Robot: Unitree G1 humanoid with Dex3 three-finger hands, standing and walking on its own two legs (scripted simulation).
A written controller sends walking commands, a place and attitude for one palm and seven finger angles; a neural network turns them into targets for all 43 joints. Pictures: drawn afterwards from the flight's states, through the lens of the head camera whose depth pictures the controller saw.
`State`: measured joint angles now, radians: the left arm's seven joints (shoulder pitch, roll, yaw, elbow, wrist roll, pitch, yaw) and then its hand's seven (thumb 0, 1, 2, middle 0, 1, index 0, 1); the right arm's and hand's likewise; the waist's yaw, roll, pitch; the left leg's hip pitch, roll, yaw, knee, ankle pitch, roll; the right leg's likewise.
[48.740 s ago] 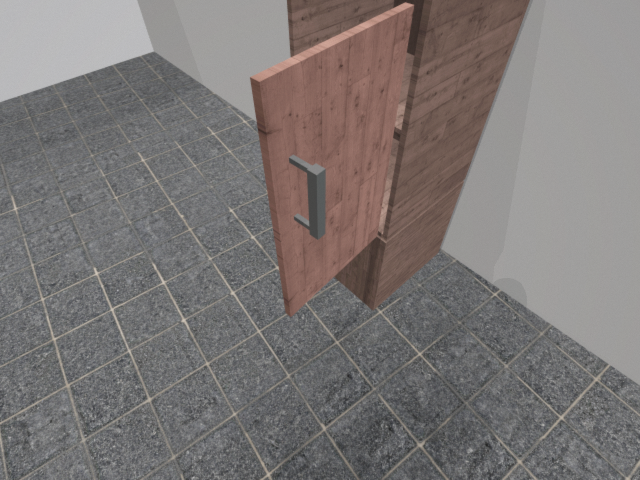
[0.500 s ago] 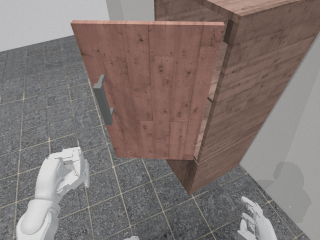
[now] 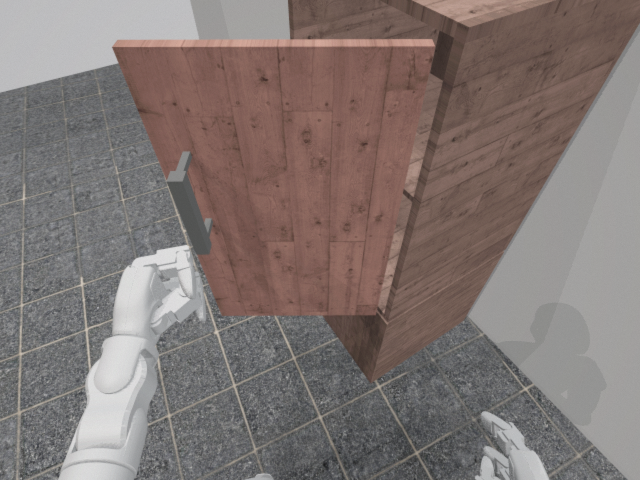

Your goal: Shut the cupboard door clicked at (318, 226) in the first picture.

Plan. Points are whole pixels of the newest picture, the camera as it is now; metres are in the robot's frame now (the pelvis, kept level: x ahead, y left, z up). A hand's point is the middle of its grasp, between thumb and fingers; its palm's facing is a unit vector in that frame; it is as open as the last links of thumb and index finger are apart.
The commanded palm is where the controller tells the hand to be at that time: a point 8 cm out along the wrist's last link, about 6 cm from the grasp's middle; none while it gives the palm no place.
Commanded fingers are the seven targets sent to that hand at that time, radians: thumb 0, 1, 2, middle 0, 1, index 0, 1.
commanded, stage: bring the fist close to the handle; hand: left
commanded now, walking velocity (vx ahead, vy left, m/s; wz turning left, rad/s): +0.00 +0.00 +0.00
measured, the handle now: (194, 205) +0.47 +0.20 +0.08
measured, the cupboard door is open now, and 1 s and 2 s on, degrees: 58 58 41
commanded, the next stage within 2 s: push the door shut along its arc in 0.72 s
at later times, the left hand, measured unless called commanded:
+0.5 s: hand (211, 252) +0.38 +0.15 +0.08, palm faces +0.03 -1.00 -0.03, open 3.1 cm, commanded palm +0.34 +0.21 +0.08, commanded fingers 0.00 0.90 0.90 -1.30 -1.50 -1.30 -1.50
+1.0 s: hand (212, 255) +0.37 +0.15 +0.08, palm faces +0.00 -1.00 -0.04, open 3.1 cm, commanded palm +0.36 +0.21 +0.08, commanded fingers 0.00 0.90 0.90 -1.30 -1.50 -1.30 -1.50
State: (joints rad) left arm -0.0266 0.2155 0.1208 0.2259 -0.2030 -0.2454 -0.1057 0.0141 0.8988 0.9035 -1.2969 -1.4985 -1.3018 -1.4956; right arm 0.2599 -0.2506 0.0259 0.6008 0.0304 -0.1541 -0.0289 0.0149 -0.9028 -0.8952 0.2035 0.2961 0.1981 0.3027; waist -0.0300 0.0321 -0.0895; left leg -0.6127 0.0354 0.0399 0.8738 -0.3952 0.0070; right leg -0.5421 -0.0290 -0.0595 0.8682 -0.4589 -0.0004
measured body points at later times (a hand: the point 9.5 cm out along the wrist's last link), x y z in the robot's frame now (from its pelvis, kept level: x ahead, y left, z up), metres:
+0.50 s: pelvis +0.00 +0.00 +0.00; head +0.04 -0.01 +0.45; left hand +0.37 +0.21 +0.09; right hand +0.11 -0.26 -0.11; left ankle +0.03 +0.11 -0.70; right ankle -0.01 -0.12 -0.70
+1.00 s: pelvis -0.01 +0.00 +0.00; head +0.03 +0.00 +0.45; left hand +0.37 +0.21 +0.08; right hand +0.11 -0.25 -0.10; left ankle +0.03 +0.11 -0.70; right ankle -0.01 -0.12 -0.70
